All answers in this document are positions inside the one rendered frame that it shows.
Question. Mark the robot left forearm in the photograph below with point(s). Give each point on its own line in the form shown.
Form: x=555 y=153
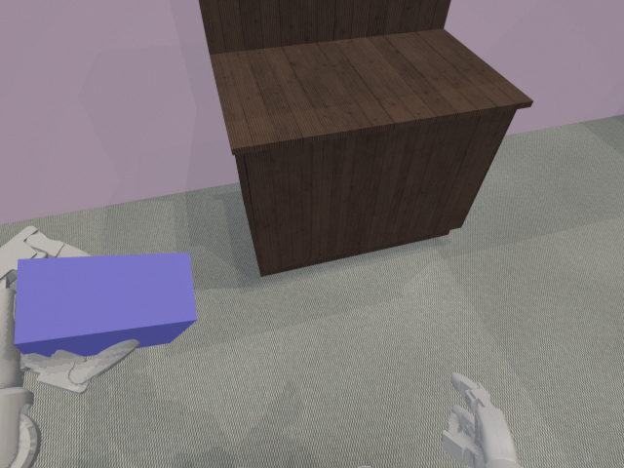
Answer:
x=20 y=435

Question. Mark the robot right hand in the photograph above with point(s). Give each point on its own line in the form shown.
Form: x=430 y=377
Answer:
x=488 y=436

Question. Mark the table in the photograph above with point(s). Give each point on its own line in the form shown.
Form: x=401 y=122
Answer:
x=356 y=125

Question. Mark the robot left hand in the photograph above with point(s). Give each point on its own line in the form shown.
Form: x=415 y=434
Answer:
x=64 y=370

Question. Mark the sponge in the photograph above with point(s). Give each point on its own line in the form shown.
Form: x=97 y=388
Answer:
x=85 y=304

